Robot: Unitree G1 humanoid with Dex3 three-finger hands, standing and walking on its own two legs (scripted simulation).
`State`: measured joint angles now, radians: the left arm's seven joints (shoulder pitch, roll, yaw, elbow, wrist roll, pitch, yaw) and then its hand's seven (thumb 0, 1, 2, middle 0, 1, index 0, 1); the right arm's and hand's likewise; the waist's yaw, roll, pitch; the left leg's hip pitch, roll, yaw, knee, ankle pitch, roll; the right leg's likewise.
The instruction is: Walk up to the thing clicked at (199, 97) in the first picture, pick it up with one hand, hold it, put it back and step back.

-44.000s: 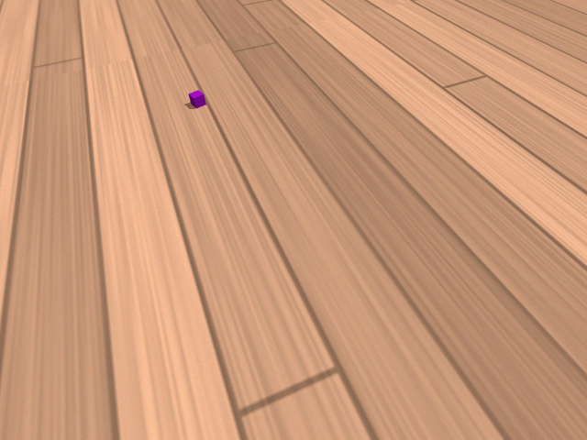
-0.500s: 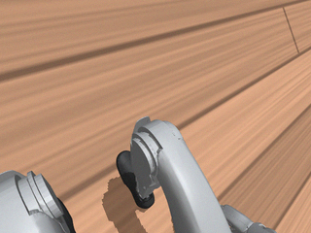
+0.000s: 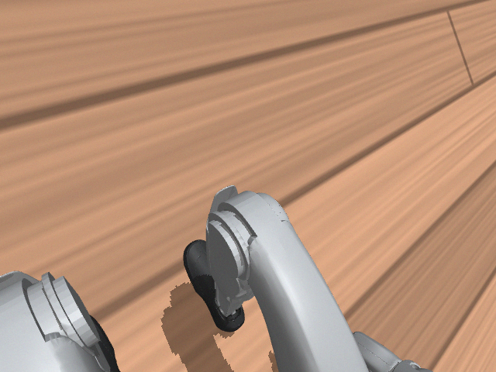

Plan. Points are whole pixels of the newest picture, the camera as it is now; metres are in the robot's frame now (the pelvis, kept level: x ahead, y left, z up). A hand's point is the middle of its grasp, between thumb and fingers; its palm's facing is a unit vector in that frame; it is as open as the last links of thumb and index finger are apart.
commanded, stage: close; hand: left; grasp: from above
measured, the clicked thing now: out of the picture +0.45 +0.34 -0.28
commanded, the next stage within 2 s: settle in 0.02 s
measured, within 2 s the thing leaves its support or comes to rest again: leaves its support in 0.52 s
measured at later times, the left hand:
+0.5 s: hand out of the picture +0.44 +0.34 -0.25, palm faces -0.37 -0.25 -0.90, open 10.4 cm
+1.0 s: hand out of the picture +0.43 +0.34 -0.16, palm faces -0.39 -0.23 -0.89, open 10.3 cm
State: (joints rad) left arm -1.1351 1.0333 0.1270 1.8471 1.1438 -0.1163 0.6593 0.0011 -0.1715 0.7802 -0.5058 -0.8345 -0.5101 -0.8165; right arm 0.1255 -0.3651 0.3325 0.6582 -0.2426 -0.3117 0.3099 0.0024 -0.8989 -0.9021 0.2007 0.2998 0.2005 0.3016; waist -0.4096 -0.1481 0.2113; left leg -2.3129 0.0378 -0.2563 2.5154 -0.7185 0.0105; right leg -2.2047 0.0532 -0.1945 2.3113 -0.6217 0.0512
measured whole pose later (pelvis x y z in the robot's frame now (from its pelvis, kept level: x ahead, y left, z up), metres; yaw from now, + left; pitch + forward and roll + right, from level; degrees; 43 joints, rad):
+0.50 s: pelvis +0.00 +0.00 +0.00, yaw +0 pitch +29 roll -15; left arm -1.10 0.98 0.16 1.74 1.14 -0.08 0.63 0.00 -0.14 0.78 -0.60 -0.79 -0.60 -0.77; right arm 0.16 -0.36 0.29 0.67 -0.23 -0.30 0.32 0.00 -0.92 -0.91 0.20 0.30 0.20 0.30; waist -0.39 -0.13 0.17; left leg -2.33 0.03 -0.25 2.50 -0.72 0.01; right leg -2.22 0.05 -0.19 2.31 -0.63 0.04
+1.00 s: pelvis +0.01 -0.01 +0.01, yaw +6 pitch +33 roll -9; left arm -1.01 0.74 0.10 1.49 1.08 -0.04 0.39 0.00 -0.11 0.73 -0.62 -0.74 -0.62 -0.72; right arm 0.14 -0.33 0.12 0.71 -0.14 -0.17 0.28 0.00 -0.91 -0.90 0.20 0.30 0.20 0.30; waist -0.26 0.00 -0.01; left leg -2.32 0.02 -0.15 2.43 -0.70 0.00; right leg -2.26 0.02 -0.11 2.32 -0.65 0.02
